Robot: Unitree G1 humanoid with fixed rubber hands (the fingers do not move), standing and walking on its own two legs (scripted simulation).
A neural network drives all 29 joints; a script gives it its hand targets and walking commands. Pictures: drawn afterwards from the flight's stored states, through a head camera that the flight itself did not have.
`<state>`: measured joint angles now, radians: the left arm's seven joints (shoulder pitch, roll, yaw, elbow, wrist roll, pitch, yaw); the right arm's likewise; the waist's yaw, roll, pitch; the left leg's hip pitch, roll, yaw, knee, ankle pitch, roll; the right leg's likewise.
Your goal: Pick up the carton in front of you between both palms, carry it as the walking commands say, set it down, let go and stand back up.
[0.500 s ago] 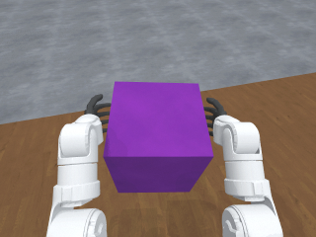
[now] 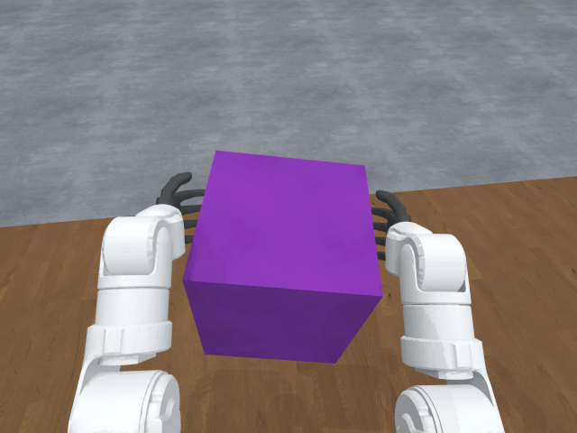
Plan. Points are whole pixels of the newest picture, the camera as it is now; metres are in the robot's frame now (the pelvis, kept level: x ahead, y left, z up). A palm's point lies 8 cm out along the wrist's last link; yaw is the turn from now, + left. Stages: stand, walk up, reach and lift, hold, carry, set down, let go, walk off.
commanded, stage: carry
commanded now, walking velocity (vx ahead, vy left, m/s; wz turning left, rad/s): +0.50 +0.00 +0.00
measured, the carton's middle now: (280, 265) +0.37 +0.02 +0.02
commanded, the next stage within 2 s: none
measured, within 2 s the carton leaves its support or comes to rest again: neither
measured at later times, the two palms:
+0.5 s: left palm (230, 131) +0.63 +0.11 +0.07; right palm (384, 136) +0.64 -0.19 +0.06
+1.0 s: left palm (240, 64) +0.95 +0.12 +0.04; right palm (355, 79) +0.92 -0.18 +0.03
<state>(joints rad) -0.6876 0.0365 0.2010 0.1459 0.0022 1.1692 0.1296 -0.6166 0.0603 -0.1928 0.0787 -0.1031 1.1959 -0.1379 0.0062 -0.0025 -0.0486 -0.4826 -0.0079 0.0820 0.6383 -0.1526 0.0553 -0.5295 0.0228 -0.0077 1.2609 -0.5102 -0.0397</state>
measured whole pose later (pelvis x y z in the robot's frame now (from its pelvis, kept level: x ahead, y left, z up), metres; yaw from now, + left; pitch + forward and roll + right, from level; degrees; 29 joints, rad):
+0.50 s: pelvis +0.28 -0.04 -0.02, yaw -1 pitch +5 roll +1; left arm -0.60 -0.04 0.21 0.13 0.07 1.15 0.13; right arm -0.62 0.00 -0.17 0.15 -0.05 1.21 -0.14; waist 0.04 0.01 -0.02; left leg -0.63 0.00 0.01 1.11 -0.40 0.03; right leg -0.40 0.03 -0.09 0.62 -0.21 -0.13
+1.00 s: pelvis +0.57 -0.01 -0.05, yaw -1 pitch +7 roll -1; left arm -0.66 -0.01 0.21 0.12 0.06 1.17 0.12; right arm -0.59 0.03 -0.17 0.07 -0.05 1.21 -0.15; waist -0.05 0.01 -0.01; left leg -0.40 -0.03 0.12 0.56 -0.17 0.09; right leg -0.63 -0.03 0.00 1.01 -0.39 -0.03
